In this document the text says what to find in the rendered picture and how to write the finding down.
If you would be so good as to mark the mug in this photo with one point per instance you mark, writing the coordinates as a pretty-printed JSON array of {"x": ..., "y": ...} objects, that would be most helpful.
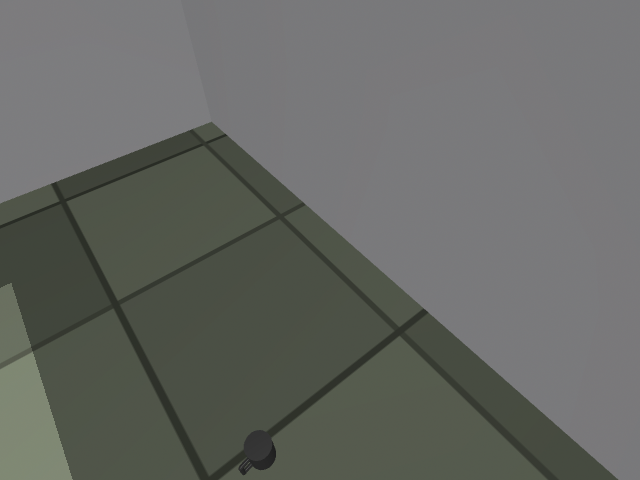
[{"x": 260, "y": 451}]

